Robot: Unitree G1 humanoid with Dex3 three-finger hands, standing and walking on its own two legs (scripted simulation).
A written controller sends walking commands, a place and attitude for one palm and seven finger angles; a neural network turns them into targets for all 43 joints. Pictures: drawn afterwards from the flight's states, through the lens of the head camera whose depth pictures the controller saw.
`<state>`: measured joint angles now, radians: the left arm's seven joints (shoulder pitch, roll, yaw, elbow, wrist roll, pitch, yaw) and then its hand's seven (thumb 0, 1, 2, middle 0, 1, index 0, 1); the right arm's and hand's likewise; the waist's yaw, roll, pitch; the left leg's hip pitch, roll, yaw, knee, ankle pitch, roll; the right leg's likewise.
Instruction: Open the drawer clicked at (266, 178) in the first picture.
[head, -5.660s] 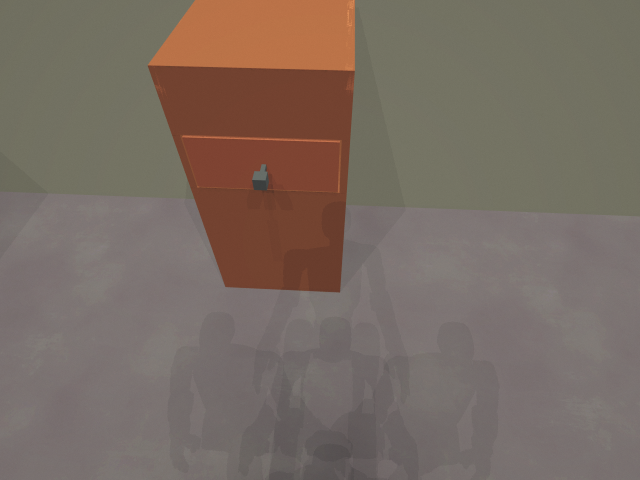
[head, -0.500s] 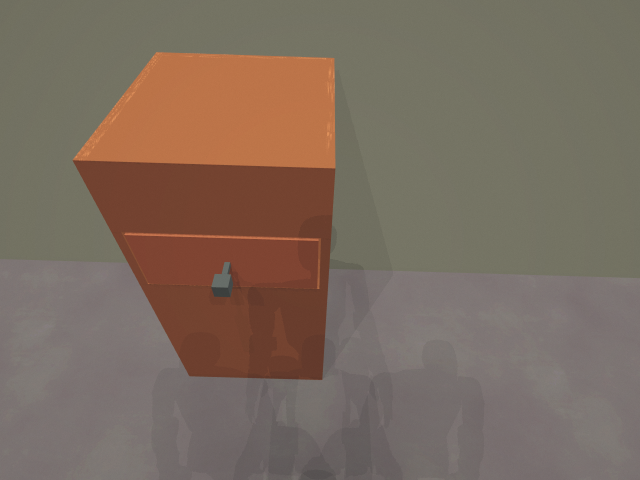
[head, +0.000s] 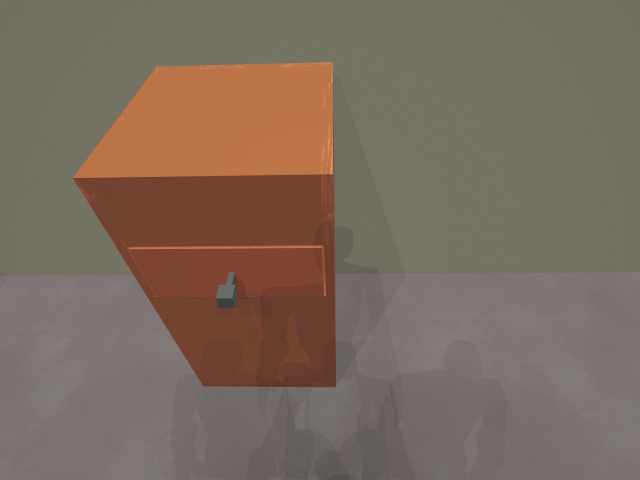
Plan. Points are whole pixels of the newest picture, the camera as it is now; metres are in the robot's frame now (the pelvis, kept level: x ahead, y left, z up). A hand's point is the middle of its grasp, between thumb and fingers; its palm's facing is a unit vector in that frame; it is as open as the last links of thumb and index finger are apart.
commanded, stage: look again from close up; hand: left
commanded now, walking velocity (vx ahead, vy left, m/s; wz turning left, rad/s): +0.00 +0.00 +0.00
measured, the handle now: (228, 288) +0.51 +0.23 -0.17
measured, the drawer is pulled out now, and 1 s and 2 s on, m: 0.00 0.00 0.00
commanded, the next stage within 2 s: raise the hand with hooked fingers in 0.08 s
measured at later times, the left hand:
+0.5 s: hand (193, 425) +0.20 +0.18 -0.04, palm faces -0.05 -0.28 -0.96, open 8.0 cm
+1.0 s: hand (181, 399) +0.23 +0.20 -0.02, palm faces -0.04 -0.11 -0.99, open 10.9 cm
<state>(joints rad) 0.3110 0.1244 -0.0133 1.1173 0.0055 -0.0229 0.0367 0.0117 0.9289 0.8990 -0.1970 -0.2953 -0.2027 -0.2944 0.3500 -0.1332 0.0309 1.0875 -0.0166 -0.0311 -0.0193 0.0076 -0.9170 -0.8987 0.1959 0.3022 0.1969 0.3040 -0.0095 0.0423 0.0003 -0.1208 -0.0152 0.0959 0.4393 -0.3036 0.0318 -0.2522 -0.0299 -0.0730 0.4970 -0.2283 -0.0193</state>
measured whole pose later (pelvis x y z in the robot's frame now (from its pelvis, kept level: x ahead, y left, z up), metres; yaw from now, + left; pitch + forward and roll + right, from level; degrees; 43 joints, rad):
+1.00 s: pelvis +0.00 -0.03 -0.02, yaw -1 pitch +8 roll +2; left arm 0.30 0.35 -0.06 0.00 1.02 0.02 0.34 0.00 0.14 0.57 -0.27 -0.78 -0.28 -0.78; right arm 0.15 -0.19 0.03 0.58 -0.05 0.09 0.01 0.01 -0.91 -0.90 0.20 0.30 0.20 0.30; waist 0.06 0.04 -0.05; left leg -0.41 0.02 0.09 0.68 -0.40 -0.01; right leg -0.54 0.00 -0.07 0.73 -0.32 -0.07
